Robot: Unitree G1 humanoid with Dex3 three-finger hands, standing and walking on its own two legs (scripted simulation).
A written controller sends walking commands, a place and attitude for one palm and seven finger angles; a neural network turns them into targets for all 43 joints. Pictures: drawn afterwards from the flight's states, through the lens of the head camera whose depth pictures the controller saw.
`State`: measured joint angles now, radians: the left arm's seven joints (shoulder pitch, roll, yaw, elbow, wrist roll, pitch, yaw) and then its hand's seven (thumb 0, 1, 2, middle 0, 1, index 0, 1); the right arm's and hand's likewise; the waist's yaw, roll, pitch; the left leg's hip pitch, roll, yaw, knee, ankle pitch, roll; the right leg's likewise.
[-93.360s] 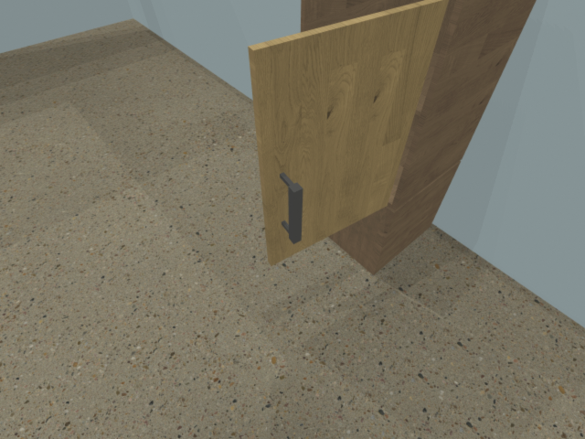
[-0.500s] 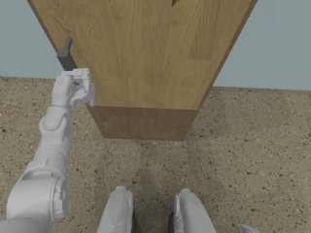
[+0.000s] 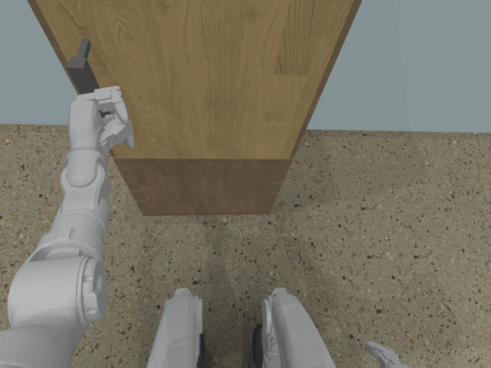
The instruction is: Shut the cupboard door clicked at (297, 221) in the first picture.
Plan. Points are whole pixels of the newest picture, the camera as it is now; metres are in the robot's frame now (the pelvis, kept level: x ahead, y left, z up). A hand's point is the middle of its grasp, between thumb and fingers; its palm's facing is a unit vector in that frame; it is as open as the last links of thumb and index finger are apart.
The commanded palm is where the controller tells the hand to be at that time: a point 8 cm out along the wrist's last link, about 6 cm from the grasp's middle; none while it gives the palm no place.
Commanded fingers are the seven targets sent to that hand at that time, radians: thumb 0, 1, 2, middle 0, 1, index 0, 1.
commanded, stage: pull the fist back off the door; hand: left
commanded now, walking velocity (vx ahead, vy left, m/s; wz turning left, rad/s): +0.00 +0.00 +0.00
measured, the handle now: (100, 96) +0.56 +0.23 +0.05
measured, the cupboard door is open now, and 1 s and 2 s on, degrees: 0 0 0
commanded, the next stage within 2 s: draw the hand back to the body in 0.56 s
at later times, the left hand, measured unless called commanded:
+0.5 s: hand (134, 156) +0.43 +0.16 +0.06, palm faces +0.07 -1.00 -0.02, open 3.1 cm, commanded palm +0.40 +0.21 +0.06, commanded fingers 0.00 0.90 0.90 -1.30 -1.50 -1.30 -1.50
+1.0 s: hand (97, 158) +0.38 +0.18 +0.13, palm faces +0.10 -0.99 -0.06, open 3.1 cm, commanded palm +0.34 +0.24 +0.14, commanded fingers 0.00 0.90 0.90 -1.30 -1.50 -1.30 -1.50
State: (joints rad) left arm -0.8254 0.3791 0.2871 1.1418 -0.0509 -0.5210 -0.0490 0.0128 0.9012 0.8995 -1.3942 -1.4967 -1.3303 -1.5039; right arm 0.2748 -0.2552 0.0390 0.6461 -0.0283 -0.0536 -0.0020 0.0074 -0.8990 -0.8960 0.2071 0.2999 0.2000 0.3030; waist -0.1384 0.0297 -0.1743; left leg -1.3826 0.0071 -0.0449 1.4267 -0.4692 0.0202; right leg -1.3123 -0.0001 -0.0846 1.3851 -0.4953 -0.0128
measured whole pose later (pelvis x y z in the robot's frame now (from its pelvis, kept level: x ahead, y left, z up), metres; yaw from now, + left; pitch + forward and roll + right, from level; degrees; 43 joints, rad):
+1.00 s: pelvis +0.08 -0.01 +0.08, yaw +1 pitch +16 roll -1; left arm 0.03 0.22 0.17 0.26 -0.23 -0.39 -0.13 0.01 0.90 0.90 -1.30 -1.50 -1.30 -1.50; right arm 0.25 -0.22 0.02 0.55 0.03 -0.01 -0.05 0.01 -0.90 -0.90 0.21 0.30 0.20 0.30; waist -0.01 0.05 -0.15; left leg -0.90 0.00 -0.03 1.12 -0.50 0.00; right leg -0.86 0.01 -0.06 1.10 -0.53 -0.02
